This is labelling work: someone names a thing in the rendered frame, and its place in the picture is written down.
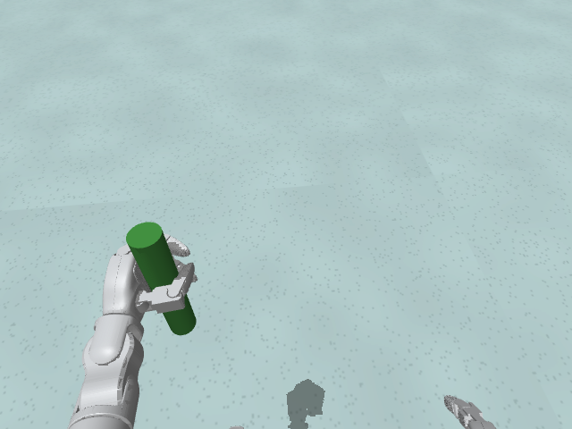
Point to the right robot hand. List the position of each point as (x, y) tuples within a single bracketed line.
[(467, 413)]

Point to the left robot hand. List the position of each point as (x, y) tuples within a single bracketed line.
[(126, 289)]

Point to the can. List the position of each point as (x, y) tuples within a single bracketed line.
[(148, 245)]

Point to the left robot arm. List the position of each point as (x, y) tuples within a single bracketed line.
[(111, 359)]

